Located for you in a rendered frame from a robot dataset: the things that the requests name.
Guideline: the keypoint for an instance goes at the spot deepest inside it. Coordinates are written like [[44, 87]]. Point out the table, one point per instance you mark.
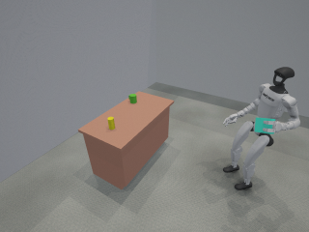
[[116, 156]]

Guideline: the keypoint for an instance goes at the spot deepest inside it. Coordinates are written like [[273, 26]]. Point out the robot left forearm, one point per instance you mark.
[[290, 125]]

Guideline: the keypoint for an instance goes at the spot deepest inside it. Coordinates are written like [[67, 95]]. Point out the sponge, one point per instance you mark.
[[259, 125]]

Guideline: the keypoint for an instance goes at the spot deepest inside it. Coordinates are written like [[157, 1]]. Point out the robot right upper arm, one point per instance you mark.
[[261, 89]]

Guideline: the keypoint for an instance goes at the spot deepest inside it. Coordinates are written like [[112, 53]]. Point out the robot left hand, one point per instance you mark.
[[276, 126]]

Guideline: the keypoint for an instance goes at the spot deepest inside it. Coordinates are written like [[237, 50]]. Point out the robot torso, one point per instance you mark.
[[270, 106]]

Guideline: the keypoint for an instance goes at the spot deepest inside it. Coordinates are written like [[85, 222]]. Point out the robot right hand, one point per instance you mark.
[[231, 119]]

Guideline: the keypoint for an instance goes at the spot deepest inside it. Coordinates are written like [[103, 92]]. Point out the left robot foot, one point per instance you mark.
[[243, 185]]

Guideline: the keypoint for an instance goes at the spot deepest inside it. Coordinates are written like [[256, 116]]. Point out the robot left upper arm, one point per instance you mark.
[[291, 104]]

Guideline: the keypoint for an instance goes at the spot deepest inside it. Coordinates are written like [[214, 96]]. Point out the robot right forearm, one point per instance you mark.
[[247, 109]]

